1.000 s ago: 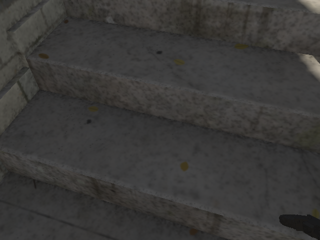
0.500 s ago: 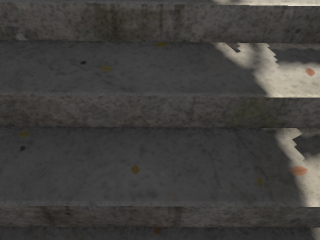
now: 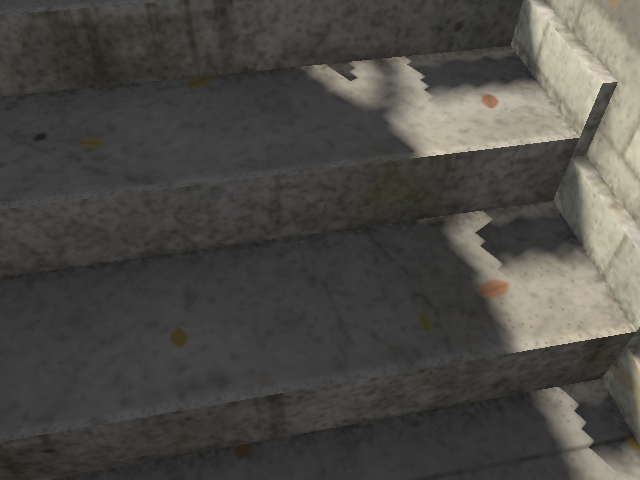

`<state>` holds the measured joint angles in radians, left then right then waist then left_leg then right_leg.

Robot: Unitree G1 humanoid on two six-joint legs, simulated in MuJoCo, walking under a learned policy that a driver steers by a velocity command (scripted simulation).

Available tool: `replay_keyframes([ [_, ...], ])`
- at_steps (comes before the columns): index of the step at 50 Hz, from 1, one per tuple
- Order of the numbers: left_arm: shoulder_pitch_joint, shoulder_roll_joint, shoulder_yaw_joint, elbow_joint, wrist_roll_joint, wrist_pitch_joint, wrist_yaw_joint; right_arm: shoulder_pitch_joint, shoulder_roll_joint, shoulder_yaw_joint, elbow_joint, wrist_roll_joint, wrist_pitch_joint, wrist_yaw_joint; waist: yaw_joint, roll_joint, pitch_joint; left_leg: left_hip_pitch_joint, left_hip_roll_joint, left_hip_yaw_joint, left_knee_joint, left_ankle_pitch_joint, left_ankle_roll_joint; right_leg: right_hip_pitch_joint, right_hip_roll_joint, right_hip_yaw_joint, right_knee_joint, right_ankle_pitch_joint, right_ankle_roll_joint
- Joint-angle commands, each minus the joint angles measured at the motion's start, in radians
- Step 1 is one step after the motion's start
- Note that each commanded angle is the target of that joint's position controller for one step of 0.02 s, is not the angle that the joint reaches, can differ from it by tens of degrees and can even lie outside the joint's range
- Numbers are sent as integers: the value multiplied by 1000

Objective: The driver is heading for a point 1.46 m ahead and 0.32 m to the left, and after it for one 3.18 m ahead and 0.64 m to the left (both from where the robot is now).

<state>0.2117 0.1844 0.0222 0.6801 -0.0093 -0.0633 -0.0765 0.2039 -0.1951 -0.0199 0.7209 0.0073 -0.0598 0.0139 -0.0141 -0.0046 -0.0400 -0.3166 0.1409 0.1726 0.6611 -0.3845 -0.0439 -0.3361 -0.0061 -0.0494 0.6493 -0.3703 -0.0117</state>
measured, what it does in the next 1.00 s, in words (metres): climbs: right foot 0.17 m higher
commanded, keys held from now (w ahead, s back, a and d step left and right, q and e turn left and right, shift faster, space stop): w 1.00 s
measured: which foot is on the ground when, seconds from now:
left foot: down 0.00-0.64, up 0.66-1.00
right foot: down 0.00-0.24, up 0.26-0.60, down 0.62-1.00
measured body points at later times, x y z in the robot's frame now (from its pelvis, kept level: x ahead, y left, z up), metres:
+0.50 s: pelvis +0.11 +0.02 +0.02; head +0.14 +0.03 +0.47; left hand +0.35 +0.18 -0.06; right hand -0.03 -0.18 -0.11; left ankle -0.02 +0.12 -0.72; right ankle +0.18 -0.11 -0.42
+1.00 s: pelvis +0.40 -0.03 +0.18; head +0.40 -0.03 +0.63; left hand +0.27 +0.13 +0.03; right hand +0.59 -0.21 +0.07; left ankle +0.51 +0.11 -0.24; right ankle +0.32 -0.09 -0.55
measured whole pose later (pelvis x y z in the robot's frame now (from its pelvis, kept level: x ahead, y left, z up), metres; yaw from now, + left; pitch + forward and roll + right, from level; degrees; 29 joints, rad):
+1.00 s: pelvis +0.40 -0.03 +0.18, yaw +1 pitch +5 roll +0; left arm 0.57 0.08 -0.06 1.18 0.14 -0.08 -0.09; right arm 0.05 -0.12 0.04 0.83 -0.02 -0.02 0.07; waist 0.01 -0.01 -0.12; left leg -1.47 0.04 -0.05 2.05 0.02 0.24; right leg -0.21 0.06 -0.07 0.49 -0.38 -0.09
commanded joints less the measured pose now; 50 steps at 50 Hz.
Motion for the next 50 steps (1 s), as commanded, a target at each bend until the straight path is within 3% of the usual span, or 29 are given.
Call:
replay_keyframes([
  [1, 26, 133, 41, -27, 1, -18, -15, -21, -58, -12, -56, -6, -11, 16, 27, -25, -29, 54, -28, -25, -79, 171, 22, 17, -82, 124, -171, 195, -65],
  [6, 44, 205, 79, 7, 30, -6, 40, -35, -100, -39, -80, -36, -13, -8, 68, -161, 51, -173, -82, -81, 79, 8, 129, 104, -303, 485, -428, -326, -333],
  [11, -77, 154, 61, 36, 60, 61, 36, 157, -57, -39, -10, -41, -61, 3, -36, -65, 26, 254, -115, -80, -182, 162, 187, -43, -192, 221, -308, -37, -271],
  [13, -65, 89, 50, 29, 77, 68, 4, 400, -189, -80, 86, -56, -55, -11, -101, 210, -31, 549, 114, -486, -384, 286, 392, -342, 50, -18, 225, 76, -120],
  [14, -111, 66, 39, 38, 65, 44, -6, 585, -233, -87, 129, -84, -39, -10, -223, 244, 12, 710, 275, -746, -500, 235, 513, -677, 119, 98, 676, -129, -116],
  [15, -235, 38, 41, -21, 18, 16, 58, 436, -265, -102, 105, -78, -24, -27, -133, 89, 133, 647, 307, -609, -463, 432, 415, -843, 26, 60, 1002, -133, -57],
  [18, -255, 8, 10, -68, 33, 7, 90, 373, -91, -38, 139, -74, -36, -18, -39, 21, 86, 546, 208, -369, -437, 372, 290, -950, -29, 78, 1331, -112, -68],
  [19, -204, -45, -29, -29, 15, 47, 30, 496, 90, 39, 256, -121, -1, 18, -101, 217, 28, 498, 233, -448, -475, 208, 364, -1111, 41, 201, 1639, -113, -233],
  [21, -210, -64, -49, -62, 32, 44, 5, 419, 81, 61, 313, -179, 15, 60, -17, 42, 129, 368, 203, -361, -513, 37, 337, -1310, 39, 218, 1579, -42, -340],
  [22, -326, -71, -44, -158, 28, 30, 64, 338, -114, -19, 246, -29, -48, 13, 39, 27, 193, 256, 179, -231, -574, 88, 219, -1115, 23, 80, 1499, -144, -180],
  [24, -403, -59, -62, -219, 26, 48, 106, 308, -100, 8, 293, -12, -93, -2, 53, 14, 223, 84, 129, -164, -653, 182, 205, -1035, -18, -16, 1407, -146, -108],
  [25, -452, 15, -87, -213, -6, 85, 51, 319, -12, 38, 321, -183, -63, 33, 39, 20, -99, 92, 64, -151, -627, 51, 220, -940, -66, 3, 1106, 89, -243],
  [26, -510, 2, -89, -212, 39, 121, 10, 286, -22, 38, 286, -180, -40, 60, 47, 104, -26, -161, 45, -124, -769, 201, 287, -678, -63, -118, 993, 171, -242],
  [27, -431, -88, -101, -237, 29, 88, 55, 338, -79, 7, 311, 50, -45, -13, 20, 99, 184, -98, 44, -95, -877, 431, 271, -549, -54, -200, 828, -43, -157],
  [28, -639, -73, -128, -254, 36, 113, -20, 430, -78, 41, 355, -90, -55, 74, 64, 205, -91, -153, 117, -162, -745, 1053, 331, -399, 50, -168, 862, -214, -155],
  [29, -507, -14, -100, -215, 21, 123, -43, 378, -221, 3, 311, -93, -69, 99, 112, 238, -80, 142, 160, -120, -629, 1501, 335, -462, 61, -187, 742, -133, -136],
  [30, -111, -21, -64, -63, 28, 80, 37, 376, -198, -30, 290, 38, -59, 3, 127, 97, -172, 330, 102, -26, -372, 1829, 252, -255, 130, -292, 669, -159, -151],
  [31, -215, 11, -86, -82, 21, 127, -23, 397, -306, -26, 334, -113, -56, 102, 202, 326, -201, 297, 194, -122, -368, 1938, 307, -236, 129, -125, 413, -16, -166],
  [32, -19, 92, -38, -18, 46, 133, -11, 372, -274, -52, 328, -107, -47, 125, 245, 209, -261, 182, 136, -154, -52, 1855, 274, 62, 113, -32, 293, 122, -192],
  [33, 230, 190, 23, 86, 51, 71, 49, 406, -186, -55, 237, 67, -81, 46, 207, -23, -440, -21, -27, -135, 345, 1318, 169, 360, -106, 479, 216, -137, -292],
  [34, 411, 184, -4, 137, 87, 99, 29, 450, -75, -28, 349, -99, -23, 138, 305, -205, -437, -299, -220, -467, 842, 513, 195, 326, -192, 952, -216, -70, -357],
  [35, 440, 208, 13, 227, 88, 48, 31, 333, 8, -39, 284, -91, -25, 156, 212, -234, -160, -587, -280, -644, 1184, 508, 229, 213, -208, 945, -266, -334, -271],
  [36, 43, 193, 60, 225, 7, 29, 69, 182, -14, -45, 102, -33, -76, 52, 34, -90, -138, -478, -195, -372, 1266, 344, 163, 76, -263, 758, -293, -367, -241],
  [37, 99, 27, -24, 253, 42, -8, 23, 107, 47, -14, 169, -62, -33, 64, 91, -9, 25, -732, -263, -573, 1436, 482, 242, -60, -194, 740, -242, -231, -313],
  [39, 13, -107, -77, 322, 108, -8, -17, 148, 35, 7, 158, -56, 17, 63, -61, 97, -36, -815, -208, -537, 1443, 579, 330, -105, -200, 509, -250, 63, -227],
  [42, -2, -103, -70, 336, 75, -45, -18, 129, 50, 19, 160, -43, 26, 70, -146, 7, -12, -874, -125, -382, 1419, 471, 340, -158, -115, 162, -287, 255, -110],
  [44, 91, -69, -71, 352, 118, -54, 1, 27, 46, 30, 144, -10, 9, 72, -100, -98, -33, -878, -132, -254, 1521, 396, 328, -208, -65, 91, -327, 241, -109],
  [47, 343, -55, -78, 473, 162, -20, 4, -189, 53, 58, 64, -31, 10, 61, -16, -31, 32, -1237, -114, -263, 1558, 315, 337, 57, -127, 187, -326, 196, -154],
  [50, 489, -27, -83, 503, 146, -31, -29, -368, 13, 62, -11, -28, 53, 36, 35, -84, -15, -1207, -60, -152, 1247, 445, 248, 152, -166, 202, -381, 345, -199],
])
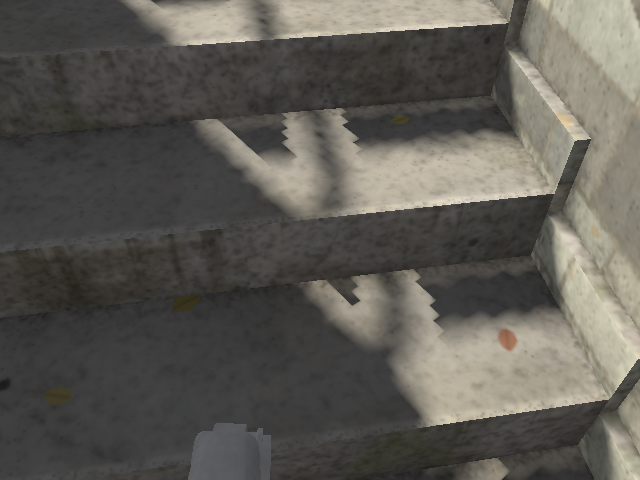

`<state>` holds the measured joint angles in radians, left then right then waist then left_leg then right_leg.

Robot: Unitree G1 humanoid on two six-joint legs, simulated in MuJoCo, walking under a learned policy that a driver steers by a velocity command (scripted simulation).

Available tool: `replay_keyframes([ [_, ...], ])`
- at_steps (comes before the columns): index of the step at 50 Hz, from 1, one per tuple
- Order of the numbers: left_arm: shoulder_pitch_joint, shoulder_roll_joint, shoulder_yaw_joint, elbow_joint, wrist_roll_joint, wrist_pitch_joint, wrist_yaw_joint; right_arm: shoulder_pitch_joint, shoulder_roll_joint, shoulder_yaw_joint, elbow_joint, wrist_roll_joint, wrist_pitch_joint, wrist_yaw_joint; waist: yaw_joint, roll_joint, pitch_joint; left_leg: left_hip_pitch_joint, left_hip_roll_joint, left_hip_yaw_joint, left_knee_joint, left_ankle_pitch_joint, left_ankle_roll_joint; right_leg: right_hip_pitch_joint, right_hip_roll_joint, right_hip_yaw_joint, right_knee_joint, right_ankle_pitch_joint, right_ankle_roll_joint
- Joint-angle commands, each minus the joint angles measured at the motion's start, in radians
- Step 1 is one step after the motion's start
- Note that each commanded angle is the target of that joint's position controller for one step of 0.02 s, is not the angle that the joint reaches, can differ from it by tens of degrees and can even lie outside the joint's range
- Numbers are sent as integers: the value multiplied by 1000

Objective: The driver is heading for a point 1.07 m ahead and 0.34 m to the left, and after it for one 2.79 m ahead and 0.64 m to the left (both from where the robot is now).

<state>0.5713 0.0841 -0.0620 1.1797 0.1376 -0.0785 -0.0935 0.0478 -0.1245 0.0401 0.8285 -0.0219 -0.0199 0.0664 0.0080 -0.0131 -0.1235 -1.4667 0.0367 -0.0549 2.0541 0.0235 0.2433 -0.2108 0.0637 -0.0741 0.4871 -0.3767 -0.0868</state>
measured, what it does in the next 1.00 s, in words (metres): climbs: left foot 0.17 m higher, then right foot 0.17 m higher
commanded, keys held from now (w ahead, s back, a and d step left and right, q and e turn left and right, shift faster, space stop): w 0.48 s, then s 0.06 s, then s+q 0.34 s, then w+q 0.12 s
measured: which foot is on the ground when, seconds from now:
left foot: up 0.00-0.12, down 0.14-0.72, up 0.74-1.00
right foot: down 0.00-0.20, up 0.22-0.68, down 0.70-1.00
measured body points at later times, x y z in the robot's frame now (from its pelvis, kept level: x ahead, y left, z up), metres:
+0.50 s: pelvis +0.29 +0.02 +0.16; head +0.28 +0.02 +0.61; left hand +0.45 +0.22 +0.04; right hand +0.19 -0.16 +0.00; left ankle +0.23 +0.10 -0.56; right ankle +0.38 -0.12 -0.28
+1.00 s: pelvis +0.44 -0.05 +0.30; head +0.46 -0.03 +0.75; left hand +0.53 +0.21 +0.18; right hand +0.62 -0.26 +0.18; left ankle +0.44 +0.10 -0.30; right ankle +0.59 -0.13 -0.40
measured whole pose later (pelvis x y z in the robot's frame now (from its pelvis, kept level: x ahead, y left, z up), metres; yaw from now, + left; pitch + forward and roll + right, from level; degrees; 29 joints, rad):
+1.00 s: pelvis +0.44 -0.05 +0.30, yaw +11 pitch +4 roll -2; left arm 0.12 0.19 0.05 0.93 0.02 -0.13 0.02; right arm 0.13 -0.20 -0.07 0.92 -0.02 -0.05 0.04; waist 0.01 0.02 -0.05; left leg -0.82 0.10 -0.06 1.42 -0.31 0.01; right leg -0.60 -0.09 -0.28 0.68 -0.15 -0.09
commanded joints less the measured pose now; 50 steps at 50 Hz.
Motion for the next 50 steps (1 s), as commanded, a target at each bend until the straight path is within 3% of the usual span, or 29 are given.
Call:
replay_keyframes([
  [1, 87, 86, -1, -30, -27, -9, -28, -284, -59, 0, -134, -2, 36, -20, 18, -71, 107, 27, 60, 157, -259, -80, -70, -37, -275, 200, -289, 460, -124],
  [3, 41, 102, -5, -81, -72, -13, -36, -294, -4, 12, -128, -35, 55, 5, 17, -126, 105, 275, 32, 233, -421, -200, -90, -112, -283, 159, -328, 739, -150],
  [7, 17, 316, 58, -66, -111, -53, -35, -232, -66, -9, -139, -4, 51, 34, -67, -177, 29, 668, -135, 309, -876, -431, -124, 121, -333, 103, -184, 1732, -194],
  [8, 8, 340, 80, -50, -103, -47, -41, -169, -97, -21, -125, 1, 40, 14, -80, -164, -11, 762, -144, 275, -1010, -425, -96, 199, -327, 79, -73, 1862, -157],
  [9, 83, 260, 77, -53, -41, -46, -49, 44, -139, -33, -52, 3, 32, -10, -72, -38, -236, 1211, -64, 57, -907, -31, 15, -53, -293, 100, 166, 1850, -73],
  [10, 60, 233, 71, -71, -34, -33, -68, 250, -175, -48, 29, -4, 38, -18, -134, 44, -318, 1457, -8, -239, -1175, -271, 71, -292, -195, 161, 338, 1471, -81],
  [11, -59, 149, 74, -74, -49, -7, -87, 498, -212, -61, 120, -58, 43, -19, -241, 256, -254, 1501, 156, -656, -1529, -499, 178, -551, 26, 211, 852, 394, -41],
  [12, -117, 159, 88, -81, -109, -5, -84, 539, -231, -77, 151, -79, 11, -40, -238, 185, -104, 1383, 168, -793, -1601, -681, 115, -742, 28, 399, 1253, 414, -73],
  [13, -177, 149, 90, -113, -111, -17, -54, 460, -207, -84, 173, -59, -18, -44, -189, 145, 5, 1294, 178, -715, -1573, -598, 114, -881, 26, 415, 1434, 399, -92],
  [15, -301, 119, 78, -182, -101, -12, 6, 264, -36, -47, 211, -34, -42, -27, -60, -81, -18, 1220, 186, -507, -1560, -246, 68, -956, 35, 430, 1473, 375, -152],
  [18, -283, 70, 48, -208, -80, 40, 16, 128, 83, -4, 246, -29, -55, -20, 83, -25, -11, 1100, 129, -204, -1643, -164, -1, -1038, -57, 312, 1592, 288, -181],
  [20, -350, 84, 47, -217, -89, 41, 0, 112, 34, -14, 226, -54, -72, -21, 100, -59, 42, 930, 61, -7, -1709, -193, -29, -943, -117, 174, 1458, 294, -162],
  [22, -445, 84, 42, -225, -103, 27, -6, 248, 7, -4, 255, -83, -84, -30, 49, 54, 56, 909, 29, 38, -1742, -157, -32, -942, -137, 94, 1508, 329, -140],
  [25, -629, 57, 13, -302, -92, 16, 16, 528, -4, -2, 335, -98, -74, -39, -52, 84, 97, 1336, 142, -108, -1711, 8, 6, -1382, -124, 127, 1689, 167, -160],
  [27, -728, 64, 7, -373, -119, 12, 35, 539, -38, -13, 340, -111, -80, -45, -43, 63, 111, 1493, 204, -110, -1698, 209, -13, -1501, -136, 147, 1623, 77, -154],
  [28, -823, 96, 14, -439, -113, 15, 46, 547, -55, -14, 337, -105, -89, -45, -34, 0, 74, 1468, 189, -99, -1698, 246, -45, -1420, -165, 92, 1382, 152, -110],
  [30, -926, 45, -4, -471, -69, 57, 39, 455, -28, -9, 261, -44, -78, -28, -14, 58, 38, 1166, 128, -15, -1844, 211, -30, -1002, -182, -41, 1023, 221, -75],
  [32, -943, 13, -9, -504, -97, 82, 20, 430, -123, -26, 216, 23, -90, 6, 15, 183, 62, 992, 174, -47, -1892, 598, -12, -613, -93, -86, 917, 54, 3],
  [34, -776, 131, 47, -447, -132, 57, 52, 420, -220, -62, 200, 56, -131, 1, 75, 158, -19, 1282, 166, 1, -1722, 1078, -69, -482, -16, -86, 575, 116, -16],
  [35, -645, 208, 81, -420, -152, 34, 84, 450, -248, -85, 199, 46, -138, 3, 75, 150, -103, 1268, 146, 6, -1595, 1161, -123, -227, -13, -32, 496, 299, -56],
  [36, -552, 232, 71, -423, -163, 18, 101, 579, -55, -42, 160, 1, -149, 4, 52, -160, -459, 936, 30, -18, -1273, 612, -200, 260, -298, 407, 420, 713, -283],
  [37, -274, 246, 64, -404, -61, 43, 99, 536, -43, -64, 155, 26, -108, 11, 154, -335, -606, 862, -137, -90, -937, -337, -238, 361, -554, 880, 129, 808, -419],
  [38, -234, 266, 88, -369, -41, 34, 91, 408, -79, -109, 165, 59, -65, 19, 195, -231, -419, 791, -102, -201, -431, -276, -261, 92, -554, 972, -4, 587, -402],
  [39, -351, 299, 99, -347, -87, 4, 111, 356, -74, -129, 144, 46, -49, 4, 128, -176, -210, 668, -56, -160, -311, -248, -264, -108, -488, 806, -46, 188, -307],
  [40, -459, 247, 98, -316, -117, -15, 130, 361, 2, -114, 161, 29, -54, -26, 51, -99, -99, 643, 3, -100, -270, -256, -236, -271, -435, 579, -18, -10, -231],
  [42, -627, 34, 61, -329, -139, -32, 106, 317, 34, -99, 141, -17, -49, -63, -69, 83, -44, 704, 74, -86, -472, -333, -218, -395, -345, 292, -8, -8, -131],
  [43, -691, 5, 64, -353, -141, -48, 107, 318, 49, -85, 136, -9, -37, -63, -101, 11, -53, 743, 85, -85, -490, -408, -224, -418, -353, 241, -35, 76, -120],
  [49, -541, 155, 114, -323, -111, -81, 115, 225, -108, -121, 115, 0, -25, -18, -51, -60, 6, 676, 82, -32, -585, -247, -224, -332, -381, 136, -202, -326, -106],
  [50, -545, 216, 133, -329, -117, -76, 99, 163, -106, -119, 65, -2, -16, -16, -61, -31, 45, 716, 70, 77, -741, -511, -231, -321, -429, 91, -320, -336, -112],
])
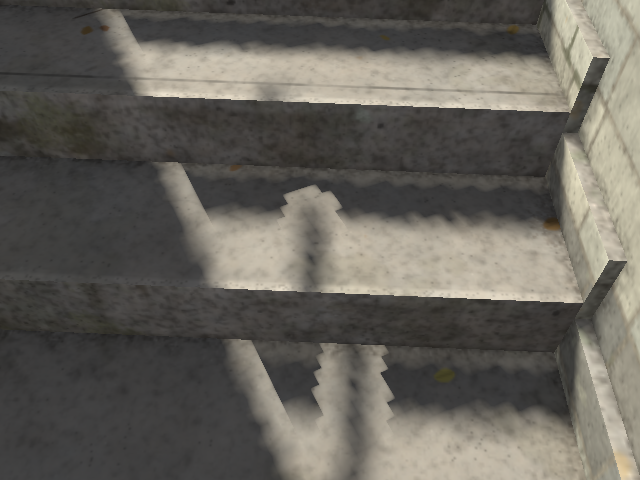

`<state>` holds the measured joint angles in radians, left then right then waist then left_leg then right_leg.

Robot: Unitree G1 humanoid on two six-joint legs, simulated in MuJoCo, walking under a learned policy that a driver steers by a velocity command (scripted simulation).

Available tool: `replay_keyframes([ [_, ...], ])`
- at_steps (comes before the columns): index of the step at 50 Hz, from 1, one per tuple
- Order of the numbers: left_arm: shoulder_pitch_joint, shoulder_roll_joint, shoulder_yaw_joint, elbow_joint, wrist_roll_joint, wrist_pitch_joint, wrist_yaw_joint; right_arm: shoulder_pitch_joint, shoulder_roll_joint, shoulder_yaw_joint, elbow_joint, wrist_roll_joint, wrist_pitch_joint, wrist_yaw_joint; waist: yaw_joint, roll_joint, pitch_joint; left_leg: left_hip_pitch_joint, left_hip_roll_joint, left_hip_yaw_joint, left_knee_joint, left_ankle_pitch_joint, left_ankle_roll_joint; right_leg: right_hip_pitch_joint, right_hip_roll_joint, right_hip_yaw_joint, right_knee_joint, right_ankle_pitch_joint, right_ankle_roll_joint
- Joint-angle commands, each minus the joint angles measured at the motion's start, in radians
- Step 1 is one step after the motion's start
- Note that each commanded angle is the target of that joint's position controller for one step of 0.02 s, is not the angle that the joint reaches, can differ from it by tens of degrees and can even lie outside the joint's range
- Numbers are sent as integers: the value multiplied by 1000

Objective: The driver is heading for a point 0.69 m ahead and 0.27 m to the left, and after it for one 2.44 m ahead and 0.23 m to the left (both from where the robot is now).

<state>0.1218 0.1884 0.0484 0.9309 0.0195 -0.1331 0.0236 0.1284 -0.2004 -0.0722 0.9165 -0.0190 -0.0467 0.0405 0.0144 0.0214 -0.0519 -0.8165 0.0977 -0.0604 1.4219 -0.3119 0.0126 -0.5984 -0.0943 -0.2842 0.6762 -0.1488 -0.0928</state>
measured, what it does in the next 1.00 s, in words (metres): steps to the left, turning left: left foot, then right foot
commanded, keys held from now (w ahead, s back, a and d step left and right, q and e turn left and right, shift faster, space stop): w+q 0.34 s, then q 0.34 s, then no key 0.32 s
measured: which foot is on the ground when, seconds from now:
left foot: up 0.00-0.16, down 0.18-0.50, up 0.52-0.84, down 0.86-1.00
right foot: down 0.00-0.18, up 0.20-0.46, down 0.48-0.86, up 0.88-1.00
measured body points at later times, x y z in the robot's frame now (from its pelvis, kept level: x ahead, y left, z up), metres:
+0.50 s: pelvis +0.01 +0.04 +0.03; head +0.01 +0.05 +0.48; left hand +0.07 +0.34 -0.07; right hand +0.22 -0.19 -0.06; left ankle +0.04 +0.12 -0.70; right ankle +0.04 -0.07 -0.71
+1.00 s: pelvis -0.04 +0.13 -0.14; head -0.03 +0.15 +0.31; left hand -0.05 +0.40 -0.25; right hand +0.13 -0.07 -0.27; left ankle -0.12 +0.19 -0.87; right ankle +0.01 -0.01 -0.57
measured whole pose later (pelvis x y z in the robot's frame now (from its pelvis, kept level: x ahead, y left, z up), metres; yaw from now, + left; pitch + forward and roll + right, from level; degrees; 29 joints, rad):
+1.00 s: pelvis -0.04 +0.13 -0.14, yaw +30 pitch +4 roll -1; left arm 0.25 0.27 -0.03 0.68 0.00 -0.08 -0.04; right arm 0.36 -0.27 -0.01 0.78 -0.09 -0.04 0.12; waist 0.00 -0.01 -0.02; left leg -0.31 0.01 0.06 0.63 -0.39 0.04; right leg -0.98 -0.03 0.06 2.11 -0.65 0.10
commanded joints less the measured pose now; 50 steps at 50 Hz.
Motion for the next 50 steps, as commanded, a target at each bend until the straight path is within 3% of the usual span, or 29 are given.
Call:
replay_keyframes([
  [1, -118, 138, 32, -81, -5, -23, -16, 73, -40, -9, -31, -1, 15, 8, -76, -72, -48, 124, 12, 88, -182, -187, 6, 98, -275, 278, -523, -559, -85],
  [4, -146, 147, 34, -111, 3, -33, -1, 159, -77, -37, 15, -3, 10, 4, -76, -74, -81, 348, 3, 76, -490, -130, 4, 207, -285, 228, -533, -576, -50],
  [6, -156, 155, 47, -131, -24, -40, 3, 198, -87, -65, 39, 20, -14, 12, -75, -87, -29, 490, -60, 162, -615, -78, 17, 244, -221, 132, -501, -511, -13],
  [7, -203, 155, 44, -153, -28, -38, 3, 223, -92, -79, 66, 9, -27, 25, -104, -38, 12, 524, -60, 137, -726, -12, 49, 258, -188, 98, -434, -502, 0],
  [9, -165, 53, 13, -147, -9, 27, -20, 281, -49, -67, 166, -32, -44, 23, -116, 63, 40, 620, 10, -50, -1074, 133, 65, 272, -131, 124, -80, -466, 38],
  [10, -208, 25, 7, -246, 18, 20, -45, 240, -162, -93, 140, -18, -65, -2, -118, 258, 46, 682, 111, -296, -1026, -132, 184, -59, -20, 77, 169, -422, 99],
  [11, -142, 4, 4, -259, 27, 14, -61, 168, -190, -83, 114, -9, -89, -22, -100, 261, 26, 619, 141, -477, -1039, -239, 212, -162, 6, 183, 438, -321, 141],
  [14, 98, 156, 56, -172, 57, 19, -64, -77, -226, -59, 14, 16, -110, -44, 41, 120, 6, 276, 49, -384, -1101, -95, 106, -35, 73, 309, 880, -168, 142],
  [16, 61, 158, 58, -198, 51, 24, -53, -78, -205, -56, -25, 40, -92, -82, 28, -2, -11, 337, -5, -352, -1074, -29, 70, -41, 83, 336, 716, -123, 175],
  [21, 91, 146, 70, -285, 63, 61, -21, -8, -161, -42, -155, 60, -65, -92, -17, 26, -42, 576, -57, -407, -1123, 133, 94, 77, 76, 335, 87, -240, 177],
  [24, 450, 153, 104, -219, 71, 92, -19, -101, -172, -47, -312, 99, -19, -77, 76, 8, -26, 301, -200, -290, -969, 29, -48, 561, 55, 267, -345, -155, 78],
  [25, 462, 109, 94, -185, 58, 94, -44, -80, -140, -31, -336, 88, 12, -67, 68, -100, -10, 192, -240, -248, -760, -17, -46, 632, -17, 297, -372, 26, 28],
  [26, 193, 157, 95, -305, 21, 105, -56, 125, -107, -30, -344, -53, 16, -65, -32, -428, -115, 12, -282, -135, -533, -118, -112, 600, -195, 654, -248, -14, -196],
  [27, 77, 136, 69, -371, 44, 102, -56, 201, -130, -36, -291, -78, 17, -69, -59, -225, -142, 66, -205, -148, -164, -114, -123, 405, -298, 738, -269, 4, -257],
  [28, 20, 107, 48, -412, 42, 99, -45, 218, -141, -45, -277, -66, 2, -63, -85, -16, -115, 167, -172, -178, 6, -84, -80, 232, -281, 690, -289, -42, -193],
  [29, -33, 99, 22, -424, 24, 83, -43, 237, -174, -60, -289, -48, -11, -76, -126, -39, -74, 196, -165, -156, 106, -77, -79, 151, -238, 614, -329, -47, -157],
  [30, -49, 28, -25, -436, 44, 59, -21, 171, -167, -44, -311, -80, -19, -79, -96, -8, -46, 139, -153, -215, 133, 108, -85, 158, -150, 510, -219, -21, -106],
  [31, -38, 6, -45, -436, 21, 42, -6, 118, -149, -29, -315, -100, -23, -68, -71, -11, -52, 110, -150, -215, 88, 151, -81, 194, -114, 469, -191, -42, -108],
  [34, 9, 104, -43, -453, 18, -3, -4, 157, -192, -29, -289, -76, -27, -10, -41, -15, -33, 142, -100, -156, 197, 247, -86, 173, -103, 400, -19, -19, -141],
  [36, 87, 95, -53, -430, -9, -5, -9, 99, -179, -28, -297, -74, -26, 15, 4, -4, 17, 157, -38, -45, -130, 208, -82, 207, -78, 330, 79, -47, -104],
  [40, 217, 217, -38, -361, -6, 49, -3, 31, -121, 13, -277, -79, 8, 31, 79, -103, 56, 383, -15, 119, -872, 431, -92, 136, -130, 401, 286, -75, -38],
  [42, 91, 186, -74, -364, 0, 68, -47, 232, -115, 12, -216, -39, 31, 27, -51, -74, 60, 684, -10, 118, -1167, 734, -21, -49, -198, 467, 430, -4, 1],
  [43, 18, 116, -111, -382, 12, 73, -78, 384, -157, -6, -148, -26, 32, 32, -115, -19, 49, 854, -40, 139, -1284, 841, 31, -110, -138, 390, 583, -96, 54],
  [44, 160, 47, -115, -410, 44, 72, -143, 409, -389, -65, -153, -10, 9, 37, 17, 182, -73, 1009, 105, -59, -886, 1502, 289, -280, 9, 210, 959, -580, 146],
  [45, 204, 88, -100, -388, 5, 63, -142, 350, -391, -51, -175, -24, -7, 74, 4, 147, -197, 1162, 274, -183, -768, 1600, 400, -535, 37, 254, 1233, -784, 230],
  [46, 174, 125, -87, -377, -33, 42, -113, 369, -362, -35, -191, -51, -17, 84, -64, 124, -180, 1125, 303, -225, -800, 1368, 409, -677, 66, 296, 1419, -791, 249],
  [48, 176, 141, -66, -332, -37, 6, -54, 355, -336, 0, -202, -73, -20, 88, -35, 142, -125, 933, 298, -221, -885, 873, 346, -725, 91, 348, 1650, -594, 204],
  [49, 149, 96, -81, -360, -30, 18, -49, 311, -361, -6, -206, -87, -9, 90, -23, 180, 47, 760, 449, -451, -1058, 558, 438, -807, 23, 440, 1599, -389, 196],
  [50, 93, 117, -78, -352, -27, 23, -44, 327, -277, 27, -170, -102, -4, 80, -11, 82, 155, 671, 431, -479, -1136, 368, 428, -857, 41, 468, 1679, -273, 147],
])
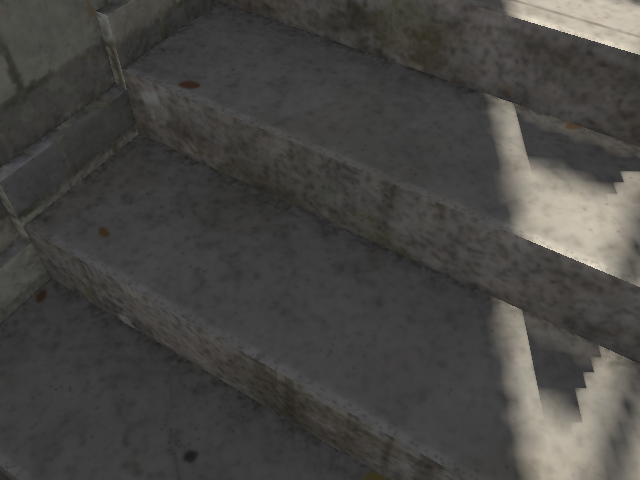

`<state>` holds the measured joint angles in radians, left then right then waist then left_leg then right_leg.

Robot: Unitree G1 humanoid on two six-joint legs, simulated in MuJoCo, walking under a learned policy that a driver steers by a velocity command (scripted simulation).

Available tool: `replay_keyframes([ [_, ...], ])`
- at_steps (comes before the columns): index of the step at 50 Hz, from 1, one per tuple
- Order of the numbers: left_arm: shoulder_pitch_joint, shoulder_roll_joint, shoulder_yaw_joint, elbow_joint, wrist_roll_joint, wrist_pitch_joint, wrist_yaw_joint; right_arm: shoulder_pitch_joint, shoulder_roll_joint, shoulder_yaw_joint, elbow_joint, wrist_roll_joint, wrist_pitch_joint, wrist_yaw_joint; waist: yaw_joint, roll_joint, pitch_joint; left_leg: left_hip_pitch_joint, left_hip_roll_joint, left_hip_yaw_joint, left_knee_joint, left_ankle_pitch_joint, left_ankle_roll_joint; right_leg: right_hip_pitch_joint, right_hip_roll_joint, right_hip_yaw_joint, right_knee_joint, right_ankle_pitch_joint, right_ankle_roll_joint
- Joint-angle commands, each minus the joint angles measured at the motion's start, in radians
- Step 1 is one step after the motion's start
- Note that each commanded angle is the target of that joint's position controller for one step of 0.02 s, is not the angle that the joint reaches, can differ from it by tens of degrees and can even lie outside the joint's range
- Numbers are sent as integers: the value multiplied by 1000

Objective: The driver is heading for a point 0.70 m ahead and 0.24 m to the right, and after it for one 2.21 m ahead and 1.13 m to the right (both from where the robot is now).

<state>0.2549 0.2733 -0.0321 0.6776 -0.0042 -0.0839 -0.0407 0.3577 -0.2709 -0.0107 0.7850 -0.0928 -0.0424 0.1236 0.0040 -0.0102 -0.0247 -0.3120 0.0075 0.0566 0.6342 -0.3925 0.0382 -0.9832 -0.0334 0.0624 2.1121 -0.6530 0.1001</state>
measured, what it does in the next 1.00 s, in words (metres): climbs: right foot 0.17 m higher, then left foot 0.17 m higher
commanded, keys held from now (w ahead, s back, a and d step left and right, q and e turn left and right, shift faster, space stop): no key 0.14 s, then w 0.70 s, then w+e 0.16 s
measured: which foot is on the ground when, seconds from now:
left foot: down 0.00-0.36, up 0.38-0.96, down 0.98-1.00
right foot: up 0.00-0.34, down 0.36-1.00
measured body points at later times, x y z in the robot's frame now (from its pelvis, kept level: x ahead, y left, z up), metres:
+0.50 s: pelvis +0.11 -0.05 +0.09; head +0.10 -0.06 +0.54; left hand +0.19 +0.19 -0.03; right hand +0.21 -0.30 -0.03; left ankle +0.04 +0.09 -0.47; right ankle +0.12 -0.13 -0.56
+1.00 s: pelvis +0.43 +0.02 +0.15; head +0.45 +0.02 +0.60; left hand +0.29 +0.21 +0.02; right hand +0.72 -0.15 +0.13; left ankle +0.59 +0.14 -0.39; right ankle +0.13 -0.13 -0.54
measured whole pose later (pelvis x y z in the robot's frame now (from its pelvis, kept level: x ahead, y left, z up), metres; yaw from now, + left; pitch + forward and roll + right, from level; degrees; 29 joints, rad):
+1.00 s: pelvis +0.43 +0.02 +0.15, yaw -3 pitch +8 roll +5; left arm 0.63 0.12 0.01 1.11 0.08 -0.08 -0.14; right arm -0.15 -0.11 0.06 0.56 -0.01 0.04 0.06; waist 0.02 -0.09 -0.12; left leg -1.20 0.04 0.11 1.51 -0.46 0.10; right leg 0.29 -0.19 -0.03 0.06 -0.39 0.01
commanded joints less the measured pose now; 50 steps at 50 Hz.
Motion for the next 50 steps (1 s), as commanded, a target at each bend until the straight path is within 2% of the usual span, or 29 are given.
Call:
replay_keyframes([
  [1, -27, 41, 1, -81, -2, -20, 17, 73, -168, -17, -33, -25, -5, -7, 11, 61, 96, 169, 492, -561, -369, 323, 369, -470, -1, 131, 242, 280, -66],
  [5, -52, 35, -7, -91, -3, -5, 3, 28, -71, 48, -21, 36, 0, -26, 10, 72, -5, 215, 300, -284, -346, 317, 216, -436, 38, 77, 82, 336, -69],
  [7, -110, 14, -25, -125, 1, 4, -18, 41, -110, 45, -23, 38, 5, -23, 8, 63, -21, 217, 250, -185, -372, 263, 171, -395, -14, -12, -182, 246, -53],
  [9, -196, -22, -39, -142, 9, 34, -38, 195, -159, 20, 58, 18, 15, -28, -46, 130, 62, 170, 285, -272, -512, 65, 205, -377, -29, -69, -338, 140, -105],
  [14, -173, -24, -38, -145, 42, 53, -62, 34, -157, 1, 33, 31, -19, -18, 22, 167, 22, 166, 327, -186, -626, 216, 223, -63, 10, -141, -531, 77, -205],
  [15, -147, -119, -30, -113, 37, 73, 30, 192, -145, -28, 122, 111, -9, -120, -24, 148, -50, 357, 226, 10, -476, 793, 156, 14, 16, -307, -615, -112, -194],
  [17, -6, -124, -37, -85, -6, 69, 80, 192, -132, -26, 139, 116, 3, -168, 43, 255, -150, 303, 191, 40, -219, 1532, 127, 350, 126, -290, -833, -112, -208],
  [18, 148, -59, -6, -48, 9, 60, 89, 119, -134, -31, 111, 115, -9, -168, 142, 269, -221, 231, 199, 34, -16, 1650, 99, 538, 104, -82, -955, -41, -239],
  [19, 298, 109, 47, 0, 24, 68, 103, -31, -94, -33, 22, 109, -15, -144, 234, -45, -211, -54, 106, 43, 282, 1280, 46, 661, -51, 341, -1306, -135, -309],
  [20, 367, 260, 94, 60, 29, 82, 109, -131, -40, -39, -53, 56, -13, -103, 246, -387, -234, -360, -75, -94, 591, 144, 41, 838, -183, 854, -1747, -203, -382],
  [21, 248, 258, 110, 55, 31, 65, 105, -107, 6, -35, -50, 23, -13, -87, 165, -218, -189, -494, -102, -301, 972, 82, 49, 792, -266, 1015, -1802, -298, -410],
  [22, 109, 189, 104, 52, 35, 45, 88, -160, 10, -27, -106, 22, -16, -85, 85, -100, -18, -597, -64, -267, 1111, 92, 67, 632, -237, 905, -1765, -418, -408],
  [23, 44, 117, 95, 86, 38, 34, 69, -189, 26, -22, -141, 30, -10, -92, 24, -44, 129, -641, -21, -213, 1115, 99, 78, 479, -216, 725, -1712, -408, -368],
  [26, 57, -99, 49, 172, 52, 6, 58, -121, 90, -10, -140, 47, 38, -129, -56, -33, 161, -683, -30, -181, 1241, 157, 53, 405, -181, 382, -1678, -23, -297],
  [28, 120, -73, 62, 240, 34, -10, 61, -173, 114, 0, -184, 60, 44, -129, -72, -66, 172, -787, -5, -190, 1161, 143, 41, 493, -151, 266, -1732, 42, -280],
  [31, 61, -11, 81, 175, 2, -27, 81, -190, 10, -28, -171, 72, 38, -102, -69, -8, 140, -524, 31, -21, 674, 349, -21, 468, -114, 56, -1911, 270, -277],
  [33, 119, 8, 87, 174, -8, -42, 94, -218, 9, -38, -159, 76, 34, -89, -38, -59, 99, -515, 66, -21, 569, 436, -43, 643, -141, 76, -1960, 378, -289],
  [35, 204, 4, 97, 186, 12, -46, 95, -228, 65, -33, -142, 75, 36, -77, -4, -69, 55, -482, 47, 27, 462, 422, -23, 815, -140, 23, -1983, 425, -290],
  [37, 273, 6, 107, 202, 28, -50, 92, -343, 62, -44, -176, 56, 28, -76, 43, -77, 74, -643, 55, 25, 445, 330, -1, 1065, -180, 59, -1996, 473, -310],
  [40, 406, 11, 117, 231, 56, -42, 86, -445, 94, -39, -218, 40, 22, -78, 105, -175, 78, -1090, 90, -6, 769, 16, 25, 1455, -257, 106, -1893, 688, -365],
  [42, 453, 24, 121, 247, 107, -46, 91, -611, 97, -33, -312, 57, 8, -103, 147, -143, 164, -1430, 117, -65, 1098, -264, 39, 1565, -381, 165, -1883, 848, -388],
  [43, 487, 37, 126, 257, 112, -50, 94, -690, 93, -33, -353, 65, 3, -121, 180, -139, 203, -1634, 104, -97, 1347, -429, 43, 1611, -428, 207, -1875, 913, -412],
  [44, 570, -181, 39, 429, 155, -30, 17, -696, 217, 64, -356, 71, 3, -94, 147, -41, 25, -1689, 123, -258, 1311, -437, 145, 1718, -503, 243, -1896, 718, -320],
  [45, 494, -131, 46, 417, 137, -9, -32, -721, 189, 52, -366, 56, 6, -84, 96, 83, 71, -1647, 127, -136, 1089, -322, 192, 1625, -384, 132, -1936, 574, -293],
  [46, 396, -77, 54, 392, 123, 5, -53, -795, 147, 63, -385, 20, 11, -82, 71, 54, 73, -1357, 133, 6, 886, -233, 232, 1309, -277, 32, -2036, 580, -291],
  [47, 285, -48, 47, 360, 131, 25, -96, -828, 153, 82, -416, 11, 38, -83, 4, -19, 30, -776, 107, 65, 723, -9, 229, 823, -242, -36, -2205, 690, -313],
  [48, 284, 43, 67, 330, 94, 9, -113, -808, 156, 89, -422, 41, 70, -62, -75, -212, -51, -265, -12, 181, 712, -7, 94, 539, -213, -76, -2196, 1195, -364],
  [49, 323, 129, 82, 325, 55, -33, -123, -660, 115, 76, -364, 108, 91, -38, -148, -264, -109, 33, -101, 218, 750, -20, 46, 485, -227, -114, -2057, 1728, -323],
  [50, 327, 207, 104, 329, 52, -68, -145, -451, -34, 34, -276, 165, 76, -40, -202, -178, -153, 192, -148, 203, 590, 140, 67, 497, -161, -123, -1830, 2048, -273],
])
